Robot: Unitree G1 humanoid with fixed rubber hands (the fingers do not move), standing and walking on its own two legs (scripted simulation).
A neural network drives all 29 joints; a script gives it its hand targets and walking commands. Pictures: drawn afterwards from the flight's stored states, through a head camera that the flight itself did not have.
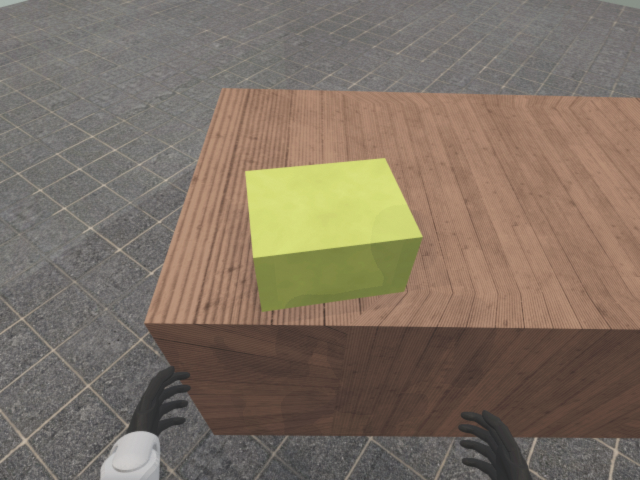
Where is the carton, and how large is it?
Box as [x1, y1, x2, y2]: [245, 158, 422, 311]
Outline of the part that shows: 384,158 245,171 252,251 262,311 404,290 422,236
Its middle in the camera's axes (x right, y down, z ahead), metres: +0.01 -0.02 +0.69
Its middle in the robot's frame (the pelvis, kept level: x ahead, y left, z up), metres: +0.53 +0.00 -0.04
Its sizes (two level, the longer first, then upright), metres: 0.256 0.198 0.148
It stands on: a pedestal, 0.66 m high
